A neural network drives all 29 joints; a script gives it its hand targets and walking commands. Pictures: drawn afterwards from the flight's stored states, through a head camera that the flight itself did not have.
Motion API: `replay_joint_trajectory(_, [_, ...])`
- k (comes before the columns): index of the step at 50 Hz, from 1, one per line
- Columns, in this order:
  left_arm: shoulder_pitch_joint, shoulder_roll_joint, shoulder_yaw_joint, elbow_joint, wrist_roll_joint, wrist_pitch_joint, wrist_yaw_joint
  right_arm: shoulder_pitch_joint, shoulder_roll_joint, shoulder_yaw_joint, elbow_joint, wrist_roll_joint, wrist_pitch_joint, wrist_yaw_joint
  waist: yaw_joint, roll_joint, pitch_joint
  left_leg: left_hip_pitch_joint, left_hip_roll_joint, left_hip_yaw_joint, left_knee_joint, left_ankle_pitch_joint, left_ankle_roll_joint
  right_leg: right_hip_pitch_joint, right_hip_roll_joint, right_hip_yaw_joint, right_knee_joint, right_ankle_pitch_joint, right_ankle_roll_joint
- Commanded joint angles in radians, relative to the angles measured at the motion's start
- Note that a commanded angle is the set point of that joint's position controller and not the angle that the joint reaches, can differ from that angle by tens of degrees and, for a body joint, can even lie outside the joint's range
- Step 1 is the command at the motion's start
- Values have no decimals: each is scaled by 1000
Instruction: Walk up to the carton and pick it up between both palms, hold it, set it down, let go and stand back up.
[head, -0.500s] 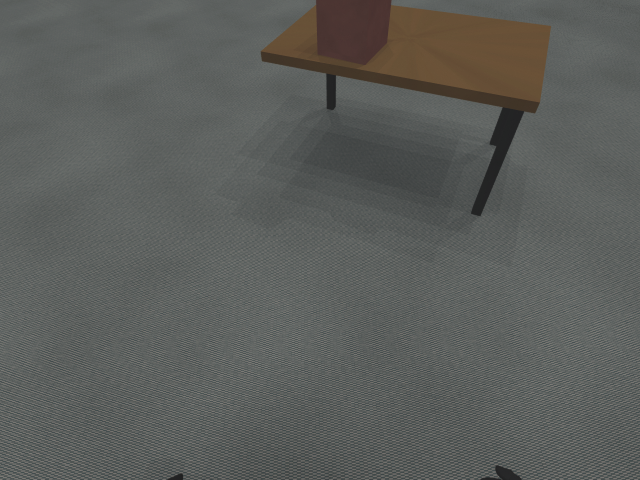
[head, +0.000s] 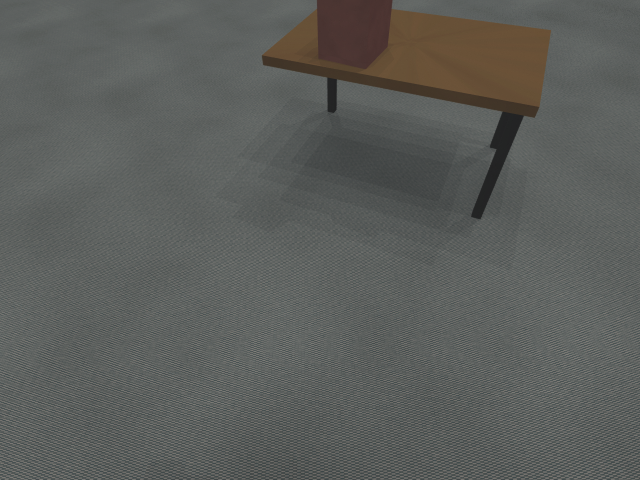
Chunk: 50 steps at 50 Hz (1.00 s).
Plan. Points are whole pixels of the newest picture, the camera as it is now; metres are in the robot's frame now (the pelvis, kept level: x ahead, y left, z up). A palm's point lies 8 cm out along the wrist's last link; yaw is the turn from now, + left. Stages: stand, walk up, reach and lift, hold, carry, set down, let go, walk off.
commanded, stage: stand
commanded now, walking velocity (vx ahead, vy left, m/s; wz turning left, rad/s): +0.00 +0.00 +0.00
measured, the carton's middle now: (355, 18) +1.60 -0.14 -0.09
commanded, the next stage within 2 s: none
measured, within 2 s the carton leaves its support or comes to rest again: neither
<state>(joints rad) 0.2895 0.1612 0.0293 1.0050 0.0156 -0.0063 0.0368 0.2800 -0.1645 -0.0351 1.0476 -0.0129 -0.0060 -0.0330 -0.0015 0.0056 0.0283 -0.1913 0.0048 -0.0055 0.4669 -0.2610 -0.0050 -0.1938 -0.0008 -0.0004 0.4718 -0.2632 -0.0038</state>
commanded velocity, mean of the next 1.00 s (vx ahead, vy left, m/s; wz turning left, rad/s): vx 0.00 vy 0.00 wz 0.00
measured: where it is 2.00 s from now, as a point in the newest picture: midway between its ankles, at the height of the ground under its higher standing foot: outside the picture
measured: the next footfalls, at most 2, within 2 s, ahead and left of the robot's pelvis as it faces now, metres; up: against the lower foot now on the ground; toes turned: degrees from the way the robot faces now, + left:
none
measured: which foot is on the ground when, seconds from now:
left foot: down 0.00-1.00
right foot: down 0.00-1.00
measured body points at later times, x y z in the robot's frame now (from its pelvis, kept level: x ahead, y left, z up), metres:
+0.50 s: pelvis +0.00 +0.00 +0.00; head +0.00 +0.00 +0.45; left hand -0.02 +0.21 -0.16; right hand -0.03 -0.21 -0.16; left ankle -0.01 +0.12 -0.74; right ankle -0.01 -0.12 -0.74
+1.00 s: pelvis +0.00 +0.00 +0.00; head +0.01 +0.00 +0.45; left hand -0.03 +0.21 -0.16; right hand -0.04 -0.20 -0.16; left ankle -0.01 +0.12 -0.74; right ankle -0.01 -0.12 -0.74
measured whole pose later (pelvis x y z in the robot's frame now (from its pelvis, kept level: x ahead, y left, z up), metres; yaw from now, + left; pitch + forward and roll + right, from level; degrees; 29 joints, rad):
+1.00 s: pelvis +0.00 +0.00 +0.00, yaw +0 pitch -1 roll +0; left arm 0.32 0.11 -0.01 1.17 0.01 -0.01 0.04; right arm 0.31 -0.11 0.00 1.19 -0.01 -0.01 -0.04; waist 0.00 0.01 0.03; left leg -0.18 0.01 0.00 0.44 -0.24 -0.01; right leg -0.19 0.00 0.00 0.44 -0.24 0.00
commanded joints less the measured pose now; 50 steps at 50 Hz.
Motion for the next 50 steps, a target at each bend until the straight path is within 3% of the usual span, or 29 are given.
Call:
replay_joint_trajectory(1, [52,74,8,9,2,-7,7,41,-69,-10,4,-1,-9,-3,-3,-14,20,-11,67,-61,-92,134,37,0,-75,72,-97,134,-38])
replay_joint_trajectory(6, [55,51,-2,45,1,-7,3,56,-43,2,44,3,-1,-3,-6,9,46,2,67,-55,-99,129,37,-20,-74,72,-104,131,-36])
replay_joint_trajectory(14, [69,41,-15,98,-2,-6,9,77,-44,5,94,1,-4,-9,-8,-25,55,-7,72,-59,-111,106,36,-14,-72,65,-112,118,-29])
replay_joint_trajectory(15, [82,40,-15,103,-2,-6,5,65,-36,10,94,0,-1,-10,7,-9,43,-9,69,-57,-108,115,33,1,-71,66,-109,115,-28])
replay_joint_trajectory(16, [66,53,-10,101,0,-6,5,72,-19,15,100,4,-1,-10,-1,6,45,-4,69,-52,-107,115,30,-13,-72,68,-110,120,-32])
replay_joint_trajectory(22, [82,41,-19,126,-1,-4,5,84,-27,18,122,0,-1,-11,5,-8,63,-18,68,-56,-112,97,29,-16,-72,67,-115,104,-29])
replay_joint_trajectory(26, [75,29,-28,133,-4,-2,7,79,-24,18,119,2,-2,-7,-1,-17,48,-6,70,-55,-109,105,30,-17,-73,68,-115,110,-26])
replay_joint_trajectory(27, [81,18,-29,137,-4,-3,8,91,-21,21,127,1,-3,-9,-2,4,48,-18,69,-53,-114,100,28,-5,-71,71,-114,108,-26])
replay_joint_trajectory(28, [89,23,-29,142,-8,-3,7,89,-22,20,128,4,-3,-10,-2,-20,53,-10,73,-61,-111,102,28,-13,-70,69,-118,102,-27])
replay_joint_trajectory(38, [89,20,-30,149,0,-2,8,87,-6,28,135,0,0,-13,4,14,53,-33,73,-54,-118,64,26,-17,-73,71,-119,84,-25])
replay_joint_trajectory(43, [96,40,-30,155,0,-2,6,116,-16,30,142,4,-4,-11,-5,-14,45,-21,72,-54,-112,89,27,-18,-77,74,-114,91,-30])
replay_joint_trajectory(45, [123,20,-34,163,-4,-5,6,98,5,37,141,1,-4,-12,9,-6,50,-18,77,-60,-110,100,31,-22,-73,72,-114,106,-26])
replay_joint_trajectory(46, [102,33,-33,161,-3,-5,11,105,-5,34,139,-1,-4,-9,-5,-11,70,-29,76,-56,-113,96,29,-26,-76,71,-115,106,-25])
replay_joint_trajectory(48, [103,34,-30,155,-2,-6,7,107,-4,34,145,0,-3,-13,4,-5,67,-31,76,-58,-107,105,30,-23,-77,73,-120,109,-28])
replay_joint_trajectory(50, [110,6,-41,160,-2,-7,5,123,-13,31,146,4,-2,-10,-7,-9,60,-16,72,-52,-104,98,23,-29,-72,70,-117,110,-25])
